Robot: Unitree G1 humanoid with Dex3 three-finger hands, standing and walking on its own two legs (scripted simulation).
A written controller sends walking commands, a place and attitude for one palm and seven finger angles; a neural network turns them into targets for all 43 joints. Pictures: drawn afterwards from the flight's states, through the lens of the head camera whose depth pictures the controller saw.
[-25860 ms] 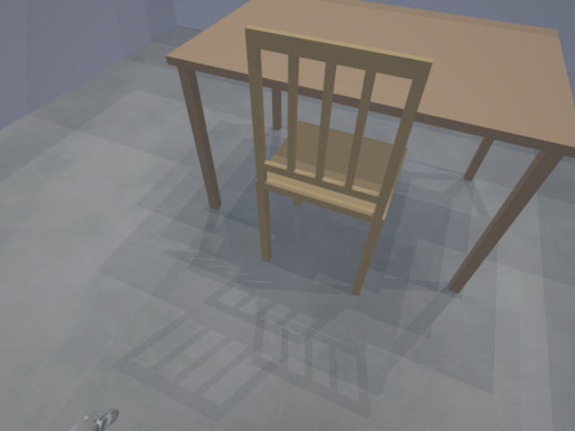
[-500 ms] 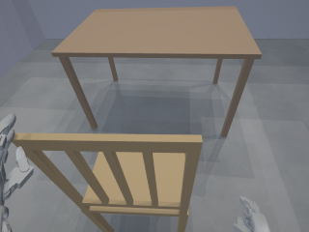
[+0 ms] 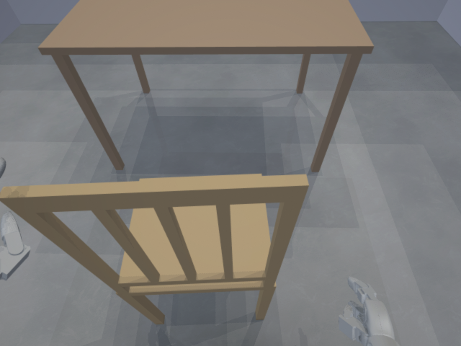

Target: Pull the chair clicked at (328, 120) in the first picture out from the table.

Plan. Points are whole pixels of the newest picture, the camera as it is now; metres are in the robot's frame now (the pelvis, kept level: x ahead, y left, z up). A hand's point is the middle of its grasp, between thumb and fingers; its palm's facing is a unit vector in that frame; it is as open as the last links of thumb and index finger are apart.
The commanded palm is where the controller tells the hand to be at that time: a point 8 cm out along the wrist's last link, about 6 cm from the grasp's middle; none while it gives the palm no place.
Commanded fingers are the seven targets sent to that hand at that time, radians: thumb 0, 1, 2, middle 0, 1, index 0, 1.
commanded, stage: step back with the hand held close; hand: left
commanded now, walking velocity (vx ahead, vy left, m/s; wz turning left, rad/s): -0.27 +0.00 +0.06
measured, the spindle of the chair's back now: (180, 248) +0.30 +0.12 -0.05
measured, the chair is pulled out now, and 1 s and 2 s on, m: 0.60 0.60 0.60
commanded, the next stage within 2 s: stop stepping back and stand still in 1.46 s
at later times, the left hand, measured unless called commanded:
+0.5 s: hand out of the picture +0.14 +0.26 +0.16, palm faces +0.47 -0.73 -0.50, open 7.4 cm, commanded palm +0.07 +0.29 +0.18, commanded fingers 0.00 0.90 0.90 -0.20 -0.30 -0.20 -0.30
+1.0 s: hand out of the picture +0.10 +0.26 +0.16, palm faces +0.51 -0.68 -0.53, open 7.4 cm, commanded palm +0.01 +0.30 +0.18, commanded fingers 0.00 0.90 0.90 -0.20 -0.30 -0.20 -0.30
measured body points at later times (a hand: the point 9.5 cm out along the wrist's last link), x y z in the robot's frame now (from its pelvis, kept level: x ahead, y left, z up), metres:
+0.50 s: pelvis -0.07 -0.01 -0.01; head -0.04 -0.01 +0.44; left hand +0.11 +0.30 +0.18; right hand +0.11 -0.25 -0.10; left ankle -0.02 +0.11 -0.74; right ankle +0.04 -0.15 -0.74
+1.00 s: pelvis -0.09 -0.02 -0.02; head -0.06 -0.01 +0.43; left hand +0.07 +0.30 +0.19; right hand +0.11 -0.25 -0.10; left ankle -0.02 +0.12 -0.74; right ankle -0.02 -0.15 -0.73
